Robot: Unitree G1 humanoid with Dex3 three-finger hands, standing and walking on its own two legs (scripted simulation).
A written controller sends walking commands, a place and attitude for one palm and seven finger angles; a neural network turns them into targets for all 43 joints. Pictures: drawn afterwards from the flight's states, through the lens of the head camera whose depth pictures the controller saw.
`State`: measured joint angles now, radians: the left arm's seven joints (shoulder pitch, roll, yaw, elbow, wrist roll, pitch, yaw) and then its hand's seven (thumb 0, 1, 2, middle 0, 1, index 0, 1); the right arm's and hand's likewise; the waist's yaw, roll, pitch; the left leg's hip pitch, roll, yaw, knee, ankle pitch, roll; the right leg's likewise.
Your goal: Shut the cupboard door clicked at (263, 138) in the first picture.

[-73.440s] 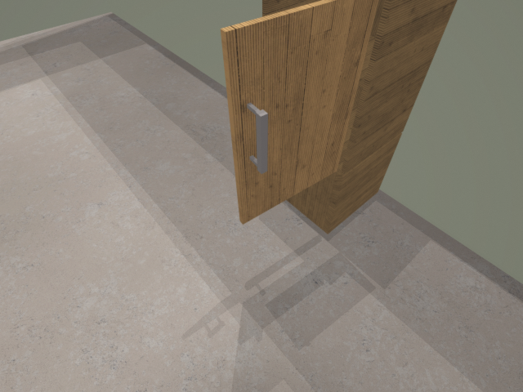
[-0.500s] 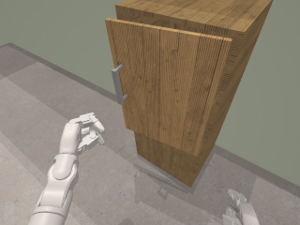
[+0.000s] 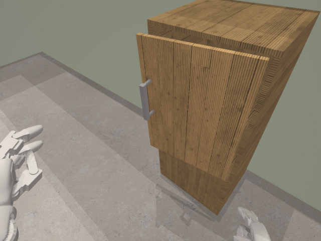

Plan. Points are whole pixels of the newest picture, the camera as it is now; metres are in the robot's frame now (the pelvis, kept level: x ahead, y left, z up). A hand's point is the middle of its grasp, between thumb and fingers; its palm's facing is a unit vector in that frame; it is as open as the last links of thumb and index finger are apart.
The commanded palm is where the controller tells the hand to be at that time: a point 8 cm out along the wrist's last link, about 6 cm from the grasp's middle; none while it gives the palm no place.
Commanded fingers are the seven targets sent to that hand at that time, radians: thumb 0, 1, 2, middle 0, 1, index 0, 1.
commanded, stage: draw the hand back to the body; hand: left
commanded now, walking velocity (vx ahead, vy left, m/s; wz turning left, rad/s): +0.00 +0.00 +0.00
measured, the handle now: (147, 100) +0.63 +0.14 -0.01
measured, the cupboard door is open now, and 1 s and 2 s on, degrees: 9 9 9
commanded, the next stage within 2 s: step back with the hand held close in 0.38 s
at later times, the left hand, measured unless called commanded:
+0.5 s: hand (39, 171) +0.19 +0.26 +0.16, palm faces +0.46 -0.78 -0.42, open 7.4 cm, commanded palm +0.14 +0.29 +0.17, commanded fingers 0.00 0.90 0.90 -0.20 -0.30 -0.20 -0.30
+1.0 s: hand (13, 189) +0.15 +0.29 +0.16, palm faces +0.40 -0.76 -0.51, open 7.4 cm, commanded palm +0.09 +0.32 +0.17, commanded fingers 0.00 0.90 0.90 -0.20 -0.30 -0.20 -0.30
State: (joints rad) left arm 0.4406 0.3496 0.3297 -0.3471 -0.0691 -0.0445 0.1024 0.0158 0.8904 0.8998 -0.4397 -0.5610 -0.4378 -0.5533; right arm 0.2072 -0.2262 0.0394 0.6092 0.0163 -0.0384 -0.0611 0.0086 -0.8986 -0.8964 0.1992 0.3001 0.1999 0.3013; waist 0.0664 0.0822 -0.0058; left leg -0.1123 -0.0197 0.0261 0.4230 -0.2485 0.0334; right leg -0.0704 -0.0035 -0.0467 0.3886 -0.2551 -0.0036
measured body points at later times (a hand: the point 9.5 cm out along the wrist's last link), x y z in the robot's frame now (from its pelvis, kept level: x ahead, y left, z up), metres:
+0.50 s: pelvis +0.00 -0.01 +0.00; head -0.03 -0.04 +0.45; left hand +0.16 +0.30 +0.19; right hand +0.18 -0.23 -0.09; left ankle -0.01 +0.09 -0.74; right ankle -0.02 -0.12 -0.74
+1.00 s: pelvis -0.05 +0.02 -0.01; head -0.05 +0.02 +0.44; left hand +0.12 +0.33 +0.19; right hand +0.12 -0.23 -0.09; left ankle -0.01 +0.09 -0.74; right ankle -0.02 -0.12 -0.74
